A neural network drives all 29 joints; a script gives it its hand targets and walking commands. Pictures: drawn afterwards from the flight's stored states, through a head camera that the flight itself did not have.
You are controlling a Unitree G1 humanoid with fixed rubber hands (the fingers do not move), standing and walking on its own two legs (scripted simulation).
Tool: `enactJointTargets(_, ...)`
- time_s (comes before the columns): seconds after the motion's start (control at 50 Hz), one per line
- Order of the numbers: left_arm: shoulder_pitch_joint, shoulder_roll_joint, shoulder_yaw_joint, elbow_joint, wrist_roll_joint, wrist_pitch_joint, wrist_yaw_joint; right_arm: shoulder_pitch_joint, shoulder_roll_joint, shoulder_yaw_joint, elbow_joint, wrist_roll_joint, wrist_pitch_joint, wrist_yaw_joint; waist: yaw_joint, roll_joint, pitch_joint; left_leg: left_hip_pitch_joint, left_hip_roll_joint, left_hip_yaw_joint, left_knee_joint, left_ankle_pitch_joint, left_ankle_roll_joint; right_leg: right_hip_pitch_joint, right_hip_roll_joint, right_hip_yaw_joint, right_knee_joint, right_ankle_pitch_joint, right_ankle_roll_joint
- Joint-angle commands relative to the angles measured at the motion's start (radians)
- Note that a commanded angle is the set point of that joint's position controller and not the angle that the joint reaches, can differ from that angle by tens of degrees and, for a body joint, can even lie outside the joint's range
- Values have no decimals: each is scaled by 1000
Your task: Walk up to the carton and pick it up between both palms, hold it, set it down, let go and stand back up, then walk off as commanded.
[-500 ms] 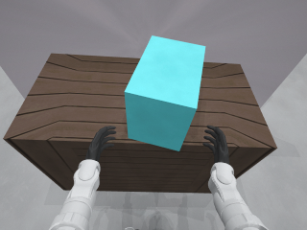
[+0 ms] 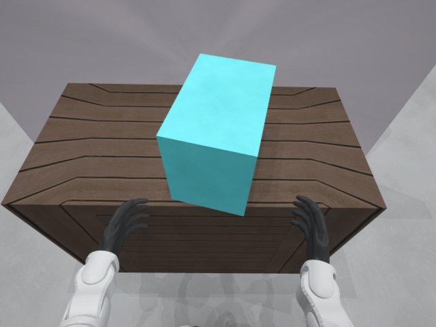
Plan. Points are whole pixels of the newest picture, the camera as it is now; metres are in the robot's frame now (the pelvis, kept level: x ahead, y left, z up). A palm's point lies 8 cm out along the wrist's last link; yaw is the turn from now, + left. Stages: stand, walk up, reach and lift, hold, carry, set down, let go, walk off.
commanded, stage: set down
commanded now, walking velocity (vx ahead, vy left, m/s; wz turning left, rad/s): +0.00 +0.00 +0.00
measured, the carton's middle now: (221, 135) +0.54 +0.00 -0.01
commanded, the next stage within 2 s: none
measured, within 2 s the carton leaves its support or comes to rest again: neither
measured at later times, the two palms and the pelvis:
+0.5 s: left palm (101, 287) +0.21 +0.22 -0.03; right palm (327, 285) +0.19 -0.16 +0.00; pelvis +0.00 +0.00 +0.00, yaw +0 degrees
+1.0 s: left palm (108, 286) +0.21 +0.21 -0.04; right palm (325, 286) +0.19 -0.17 -0.03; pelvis +0.01 -0.02 +0.00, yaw +0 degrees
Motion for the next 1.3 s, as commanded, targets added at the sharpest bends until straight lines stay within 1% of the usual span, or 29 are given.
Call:
enactJointTargets(0.0, -74, 264, 38, -277, -120, 0, -14, 80, 13, 94, -257, 141, -49, -19, 169, 95, -324, 595, 5, -36, -51, 233, -86, 4, -26, -47, -139, 108, -26)
enactJointTargets(0.02, -84, 259, 34, -282, -116, 6, -16, 77, 9, 95, -270, 140, -49, -18, 162, 91, -295, 590, 7, -38, -55, 226, -89, 0, -24, -48, -141, 91, -27)
enactJointTargets(0.04, -7, 241, 37, -298, -100, 19, -17, 135, 18, 101, -276, 143, -53, -14, 178, 93, -288, 615, 10, -38, -58, 250, -89, 0, -20, -52, -145, 105, -30)
enactJointTargets(0.06, -75, 246, 37, -289, -108, 19, -17, 66, 5, 84, -300, 135, -51, -19, 163, 85, -298, 581, 4, -36, -50, 241, -85, -1, -18, -52, -138, 92, -29)
enactJointTargets(0.1, 58, 216, 47, -325, -62, 39, -10, 178, -3, 115, -270, 134, -57, -3, 197, 124, -250, 625, 6, -34, -65, 266, -97, 7, -11, -59, -152, 84, -37)
enactJointTargets(0.12, -25, 239, 22, -357, -108, 24, -11, 116, -2, 93, -360, 136, -59, -6, 173, 87, -289, 587, 7, -35, -61, 229, -90, -8, -14, -60, -147, 69, -34)
enactJointTargets(0.16, -10, 252, 25, -326, -103, 24, -3, 134, -15, 86, -346, 127, -49, 8, 175, 103, -263, 568, 0, -27, -59, 217, -83, -18, -17, -55, -146, 47, -40)
enactJointTargets(0.2, 86, 245, 34, -376, -96, 15, 2, 240, -23, 105, -346, 132, -50, 26, 198, 105, -248, 599, 3, -26, -71, 238, -89, -16, -13, -59, -156, 51, -43)
enactJointTargets(0.22, 92, 253, 27, -399, -118, 5, 1, 247, -20, 101, -413, 134, -58, 23, 185, 85, -273, 601, 0, -24, -62, 236, -81, -8, -19, -53, -155, 65, -39)
enactJointTargets(0.34, 145, 277, 8, -436, -146, -21, 13, 304, -19, 90, -462, 113, -55, 55, 180, 52, -218, 602, 0, -33, -89, 130, -66, -43, -30, -43, -169, -5, -46)
enactJointTargets(0.4, 163, 303, 19, -416, -153, -32, 16, 313, -20, 84, -453, 105, -39, 68, 186, 47, -179, 589, -13, -22, -101, 67, -52, -52, -47, -31, -182, -55, -44)
enactJointTargets(0.44, 179, 285, 5, -430, -153, -30, 22, 314, -29, 58, -438, 96, -30, 72, 176, 62, -162, 605, -4, -33, -116, 37, -62, -72, -48, -35, -191, -83, -54)
enactJointTargets(0.46, 170, 291, -3, -418, -165, -35, 18, 318, -24, 52, -439, 96, -27, 69, 164, 38, -170, 603, -6, -32, -114, -2, -54, -68, -58, -27, -195, -98, -51)
enactJointTargets(0.5, 183, 272, 2, -382, -134, -19, 27, 302, -46, 48, -377, 98, -15, 82, 176, 59, -126, 616, -13, -32, -117, 1, -68, -105, -66, -26, -208, -136, -72)
enactJointTargets(0.54, 174, 277, -7, -366, -146, -13, 19, 291, -45, 40, -402, 93, -5, 75, 158, 23, -116, 602, -11, -37, -124, -36, -61, -104, -74, -29, -208, -143, -64)
enactJointTargets(0.6, 170, 256, -16, -356, -136, 6, 26, 261, -64, 16, -368, 84, 15, 90, 161, 51, -119, 606, -5, -47, -135, -55, -67, -105, -66, -27, -209, -162, -67)
enactJointTargets(0.62, 176, 245, -14, -337, -118, 17, 34, 253, -75, 4, -324, 78, 23, 103, 170, 88, -124, 587, 4, -45, -153, -35, -73, -73, -44, -43, -193, -142, -64)
enactJointTargets(0.64, 168, 240, -22, -346, -126, 19, 38, 229, -85, -16, -336, 71, 21, 104, 160, 104, -130, 558, 7, -43, -162, -43, -76, -42, -35, -49, -185, -130, -63)
enactJointTargets(0.72, 175, 216, -34, -313, -111, 38, 49, 220, -101, -36, -308, 58, 32, 126, 145, 90, -128, 544, 8, -46, -179, -55, -77, -19, -28, -61, -193, -130, -60)
enactJointTargets(0.76, 166, 238, -25, -326, -120, 39, 49, 218, -91, -33, -309, 53, 31, 125, 140, 71, -132, 561, -6, -27, -165, 0, -71, -20, -33, -52, -196, -93, -52)
enactJointTargets(0.78, 171, 218, -28, -301, -108, 47, 54, 218, -107, -39, -269, 51, 33, 137, 138, 98, -137, 566, -5, -28, -167, 11, -78, -39, -25, -59, -197, -100, -57)
enactJointTargets(0.8, 189, 231, -16, -326, -110, 40, 48, 231, -94, -32, -307, 52, 25, 129, 136, 80, -149, 577, -8, -23, -159, 46, -70, -12, -30, -54, -196, -53, -49)
enactJointTargets(0.86, 197, 206, -21, -268, -85, 59, 51, 215, -126, -47, -246, 34, 27, 143, 133, 79, -126, 559, -15, -18, -160, 69, -75, -28, -15, -69, -193, -55, -47)
enactJointTargets(0.9, 192, 215, -20, -297, -95, 61, 52, 216, -134, -58, -247, 30, 18, 142, 120, 63, -161, 570, -15, -16, -151, 96, -77, -2, -14, -69, -190, -16, -42)
enactJointTargets(1.0, 249, 212, 14, -273, -67, 69, 44, 244, -146, -41, -226, 34, 1, 145, 125, 66, -168, 612, -28, -6, -128, 208, -80, -1, -15, -64, -186, 120, -27)
enactJointTargets(1.08, 262, 210, 29, -237, -54, 72, 34, 251, -172, -23, -204, 23, -8, 148, 120, 21, -173, 613, -37, 1, -121, 228, -75, 3, -15, -69, -182, 181, -10)
enactJointTargets(1.16, 256, 196, 38, -209, -38, 78, 33, 251, -187, -21, -139, 21, -11, 155, 120, 25, -160, 613, -44, 5, -121, 235, -74, 7, -20, -57, -186, 218, -7)
enactJointTargets(1.26, 252, 203, 36, -188, -36, 78, 36, 227, -195, -20, -152, 27, -16, 161, 118, 0, -182, 602, -48, 13, -119, 234, -71, 20, -27, -53, -180, 252, 7)
enactJointTargets(1.28, 253, 224, 41, -208, -47, 69, 32, 241, -174, -15, -189, 32, -18, 156, 112, -26, -190, 608, -50, 15, -115, 243, -61, 31, -30, -48, -184, 258, 11)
